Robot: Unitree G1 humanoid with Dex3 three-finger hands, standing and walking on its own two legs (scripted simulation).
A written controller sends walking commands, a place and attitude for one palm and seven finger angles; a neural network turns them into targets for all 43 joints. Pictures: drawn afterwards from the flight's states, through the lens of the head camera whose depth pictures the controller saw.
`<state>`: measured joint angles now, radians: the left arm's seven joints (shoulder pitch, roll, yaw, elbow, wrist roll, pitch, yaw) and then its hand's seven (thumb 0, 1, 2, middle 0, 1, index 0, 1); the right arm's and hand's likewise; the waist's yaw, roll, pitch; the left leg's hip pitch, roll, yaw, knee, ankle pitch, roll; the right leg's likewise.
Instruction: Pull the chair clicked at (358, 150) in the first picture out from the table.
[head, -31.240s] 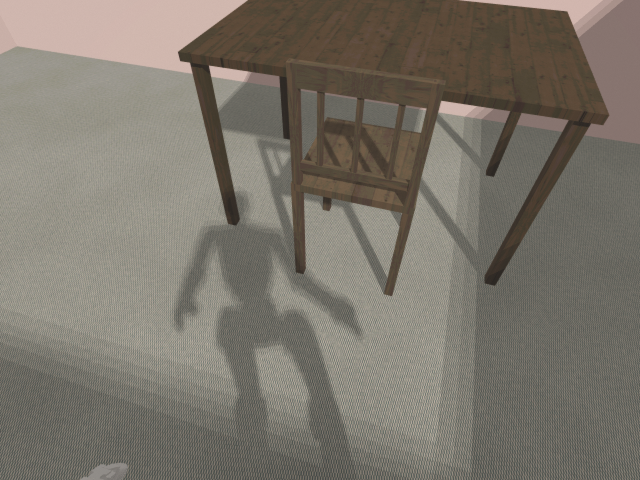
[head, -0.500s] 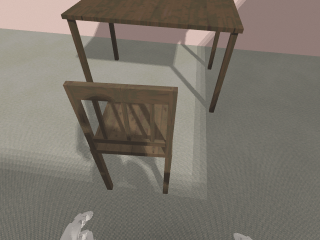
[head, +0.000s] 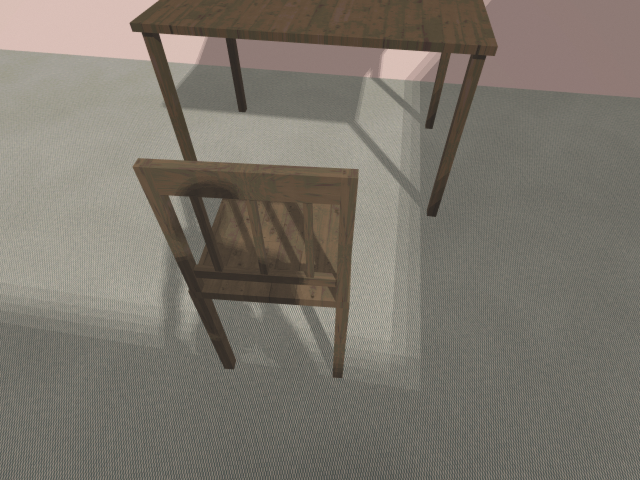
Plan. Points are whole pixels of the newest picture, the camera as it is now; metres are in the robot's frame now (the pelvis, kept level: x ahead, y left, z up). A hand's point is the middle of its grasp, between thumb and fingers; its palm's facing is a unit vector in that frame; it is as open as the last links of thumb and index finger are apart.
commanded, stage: let the arm hang, fingers relaxed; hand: left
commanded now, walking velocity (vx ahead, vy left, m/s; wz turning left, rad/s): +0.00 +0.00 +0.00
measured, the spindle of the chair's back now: (258, 237) +0.57 +0.16 -0.11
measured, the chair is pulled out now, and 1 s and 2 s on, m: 0.65 0.65 0.65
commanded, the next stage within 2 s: look to check the result in 0.38 s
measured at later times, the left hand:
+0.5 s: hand out of the picture -0.01 +0.16 -0.17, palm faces +0.01 -0.98 -0.17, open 7.4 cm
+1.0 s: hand out of the picture +0.00 +0.15 -0.17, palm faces +0.01 -0.98 -0.18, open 7.4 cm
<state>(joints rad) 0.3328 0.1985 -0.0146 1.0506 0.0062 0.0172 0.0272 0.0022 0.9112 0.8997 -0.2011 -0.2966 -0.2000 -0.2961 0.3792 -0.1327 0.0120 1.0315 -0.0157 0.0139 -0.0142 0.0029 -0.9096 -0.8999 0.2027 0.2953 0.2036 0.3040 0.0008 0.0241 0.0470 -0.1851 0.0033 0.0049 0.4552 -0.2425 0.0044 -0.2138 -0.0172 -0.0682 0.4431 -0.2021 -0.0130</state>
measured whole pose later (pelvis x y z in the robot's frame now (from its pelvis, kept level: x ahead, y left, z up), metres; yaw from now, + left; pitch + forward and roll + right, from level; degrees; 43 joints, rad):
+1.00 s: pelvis +0.00 -0.01 +0.00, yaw -1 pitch -1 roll +0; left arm 0.30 0.13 -0.01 1.08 0.01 0.00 0.03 0.01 0.91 0.90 -0.20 -0.30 -0.20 -0.30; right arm 0.35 -0.10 0.01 1.07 -0.01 0.00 -0.03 0.00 -0.91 -0.90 0.20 0.30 0.20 0.30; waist 0.00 0.01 0.06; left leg -0.17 0.02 0.01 0.44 -0.24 -0.01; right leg -0.22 0.00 -0.06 0.45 -0.21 -0.03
